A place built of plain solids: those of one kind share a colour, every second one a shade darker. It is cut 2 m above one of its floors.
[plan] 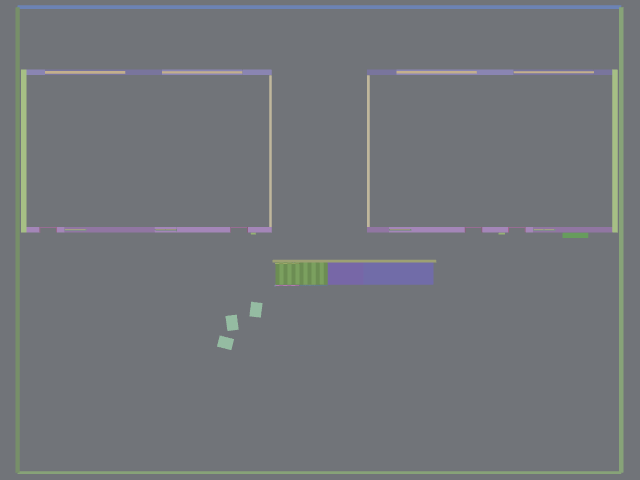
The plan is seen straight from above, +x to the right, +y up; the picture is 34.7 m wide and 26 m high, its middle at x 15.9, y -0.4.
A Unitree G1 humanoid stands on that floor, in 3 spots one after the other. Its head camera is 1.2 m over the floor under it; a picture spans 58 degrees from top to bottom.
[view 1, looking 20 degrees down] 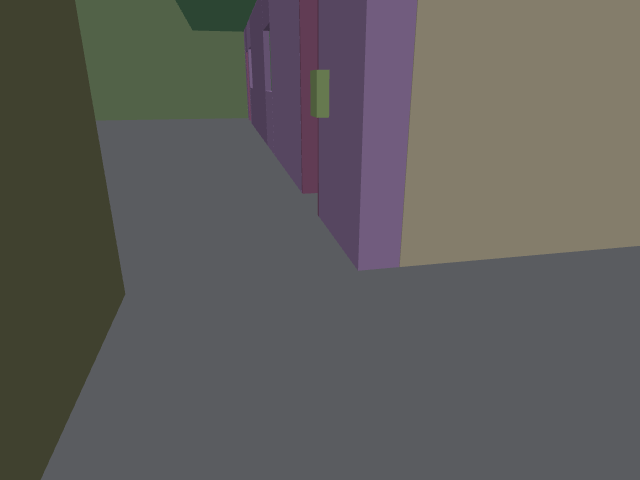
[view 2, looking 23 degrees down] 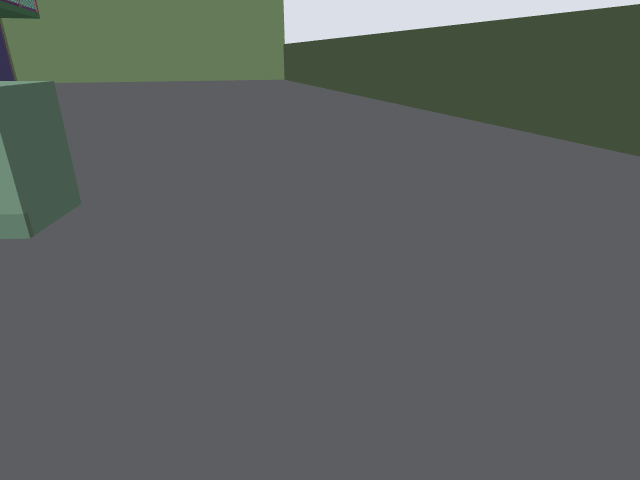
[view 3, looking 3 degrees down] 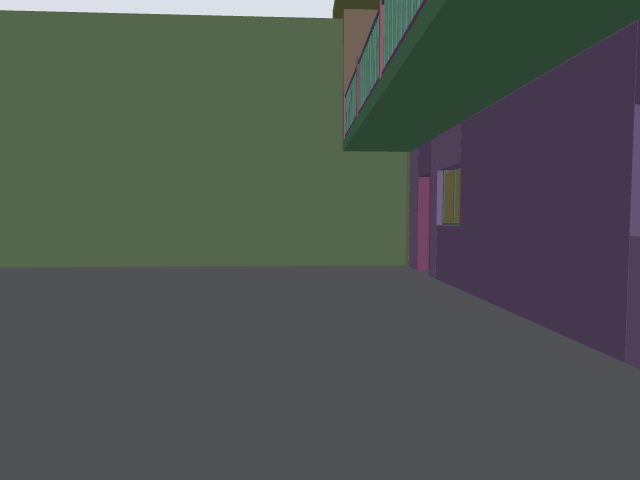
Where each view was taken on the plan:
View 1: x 15.87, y -0.81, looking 168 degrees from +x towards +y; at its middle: ground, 3.51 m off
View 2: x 6.98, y -7.32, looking -17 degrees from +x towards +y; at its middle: ground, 3.07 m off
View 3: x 10.33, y -2.70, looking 177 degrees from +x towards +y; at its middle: site_fence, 10.72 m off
